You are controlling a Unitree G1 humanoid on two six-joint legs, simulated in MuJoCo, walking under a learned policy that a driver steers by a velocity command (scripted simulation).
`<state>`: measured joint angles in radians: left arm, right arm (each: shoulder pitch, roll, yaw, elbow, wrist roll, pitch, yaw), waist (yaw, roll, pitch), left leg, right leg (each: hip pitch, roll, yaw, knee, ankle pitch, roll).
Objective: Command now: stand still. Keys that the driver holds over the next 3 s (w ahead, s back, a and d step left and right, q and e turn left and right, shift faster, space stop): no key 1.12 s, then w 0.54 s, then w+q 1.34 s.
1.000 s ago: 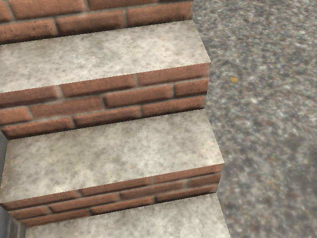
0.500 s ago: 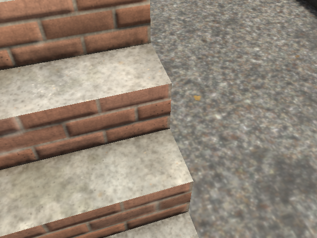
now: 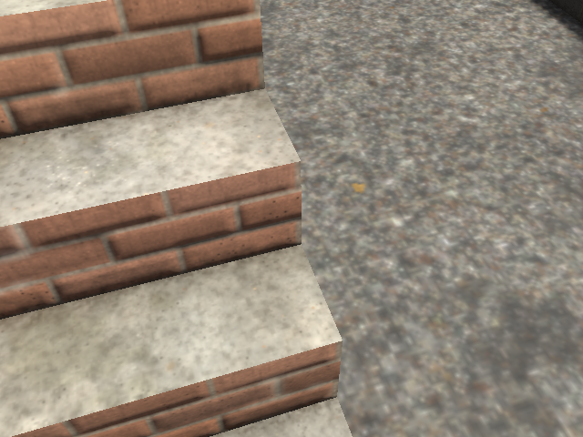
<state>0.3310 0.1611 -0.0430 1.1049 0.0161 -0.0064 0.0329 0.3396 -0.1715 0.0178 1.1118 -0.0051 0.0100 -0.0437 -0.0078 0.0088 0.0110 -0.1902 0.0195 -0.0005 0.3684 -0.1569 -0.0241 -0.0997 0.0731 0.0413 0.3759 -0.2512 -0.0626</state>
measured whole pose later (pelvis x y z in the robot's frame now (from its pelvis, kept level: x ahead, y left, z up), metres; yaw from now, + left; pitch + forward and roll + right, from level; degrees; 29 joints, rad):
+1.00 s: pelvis +0.01 -0.01 +0.00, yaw +0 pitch -1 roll +1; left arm 0.38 0.12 -0.03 1.09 0.02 -0.01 0.04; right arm 0.37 -0.13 0.01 1.12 0.00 0.01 -0.06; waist 0.00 0.01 0.01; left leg -0.19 0.03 -0.01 0.39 -0.19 -0.04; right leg -0.10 0.08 0.03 0.39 -0.27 -0.07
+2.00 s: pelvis +0.19 -0.02 +0.00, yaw +8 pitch +1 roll +0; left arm 0.49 0.20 0.01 1.06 0.02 -0.03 0.04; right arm 0.01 -0.09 -0.01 0.64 -0.04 0.01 -0.05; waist 0.02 -0.03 0.03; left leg -1.17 -0.07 0.04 2.18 -0.75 0.11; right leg -0.08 -0.03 -0.19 0.31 -0.24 -0.05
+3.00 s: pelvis +0.28 -0.18 -0.01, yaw +41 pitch -2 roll +2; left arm 0.29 0.19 -0.01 0.62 0.03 0.01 0.10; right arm 0.10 -0.19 -0.04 0.59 0.02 0.10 -0.06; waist 0.02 0.09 0.04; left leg -0.91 -0.13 -0.05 2.42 -0.47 -0.13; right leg -0.33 -0.10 -0.15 0.51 -0.15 -0.04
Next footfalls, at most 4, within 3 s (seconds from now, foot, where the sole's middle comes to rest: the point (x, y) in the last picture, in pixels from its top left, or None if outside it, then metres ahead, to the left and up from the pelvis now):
1.68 right None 0.19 -0.11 -0.78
2.08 left None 0.35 0.09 -0.57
2.70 right None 0.45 -0.19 -0.78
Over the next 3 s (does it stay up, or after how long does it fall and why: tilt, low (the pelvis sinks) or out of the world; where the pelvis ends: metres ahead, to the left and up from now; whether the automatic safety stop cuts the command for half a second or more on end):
stays up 0.28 -0.18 -0.01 its command is cut before an obstacle after 1.9 s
